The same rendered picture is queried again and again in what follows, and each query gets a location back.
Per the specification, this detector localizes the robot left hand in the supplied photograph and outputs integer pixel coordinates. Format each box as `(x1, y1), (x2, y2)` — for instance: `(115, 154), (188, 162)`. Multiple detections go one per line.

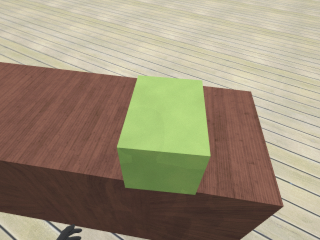
(56, 224), (82, 240)

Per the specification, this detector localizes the carton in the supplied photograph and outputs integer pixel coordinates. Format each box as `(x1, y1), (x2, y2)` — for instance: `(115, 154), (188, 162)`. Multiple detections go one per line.
(117, 75), (211, 195)

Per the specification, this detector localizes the pedestal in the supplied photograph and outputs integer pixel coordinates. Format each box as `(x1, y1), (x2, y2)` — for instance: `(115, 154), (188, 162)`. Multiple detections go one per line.
(0, 62), (284, 240)

